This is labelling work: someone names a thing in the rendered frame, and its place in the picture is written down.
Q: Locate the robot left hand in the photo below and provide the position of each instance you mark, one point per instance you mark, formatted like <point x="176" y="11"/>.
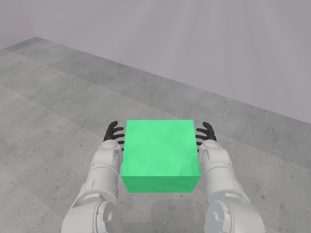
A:
<point x="111" y="130"/>

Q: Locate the robot right forearm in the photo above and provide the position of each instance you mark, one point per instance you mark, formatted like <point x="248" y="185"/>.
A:
<point x="219" y="174"/>

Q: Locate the carton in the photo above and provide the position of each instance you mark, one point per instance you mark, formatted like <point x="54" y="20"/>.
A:
<point x="160" y="156"/>

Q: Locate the right robot upper arm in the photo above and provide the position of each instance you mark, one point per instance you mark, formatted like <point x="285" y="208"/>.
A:
<point x="224" y="216"/>

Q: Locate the robot right hand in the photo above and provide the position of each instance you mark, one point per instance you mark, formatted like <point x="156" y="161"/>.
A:
<point x="209" y="132"/>

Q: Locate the left robot upper arm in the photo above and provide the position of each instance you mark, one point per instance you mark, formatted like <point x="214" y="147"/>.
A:
<point x="97" y="217"/>

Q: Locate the robot left forearm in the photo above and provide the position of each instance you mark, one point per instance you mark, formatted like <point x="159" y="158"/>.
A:
<point x="102" y="178"/>

